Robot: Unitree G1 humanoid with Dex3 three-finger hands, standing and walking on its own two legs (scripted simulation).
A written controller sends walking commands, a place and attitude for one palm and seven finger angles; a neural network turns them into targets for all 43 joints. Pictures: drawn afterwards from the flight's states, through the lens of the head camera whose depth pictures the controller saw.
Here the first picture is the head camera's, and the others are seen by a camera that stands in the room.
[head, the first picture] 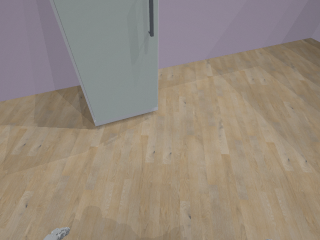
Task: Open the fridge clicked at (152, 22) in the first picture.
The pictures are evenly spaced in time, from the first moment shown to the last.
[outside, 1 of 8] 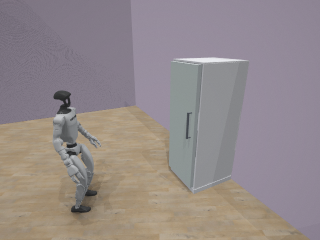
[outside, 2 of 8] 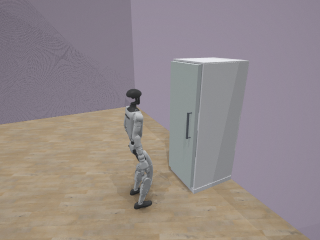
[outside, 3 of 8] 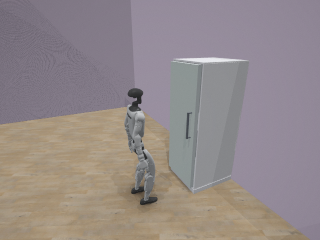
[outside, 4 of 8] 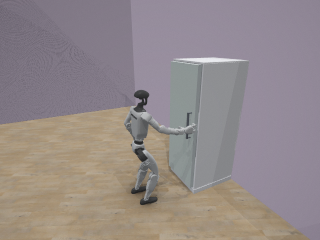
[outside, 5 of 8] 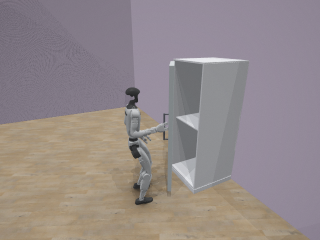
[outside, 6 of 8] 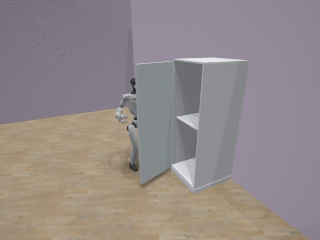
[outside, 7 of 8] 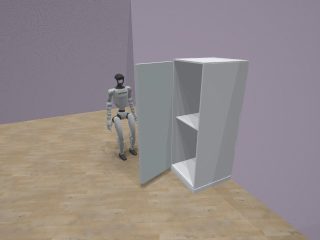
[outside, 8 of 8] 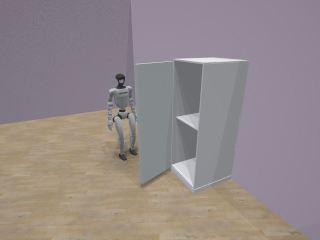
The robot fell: no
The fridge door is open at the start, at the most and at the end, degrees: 0 82 73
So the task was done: yes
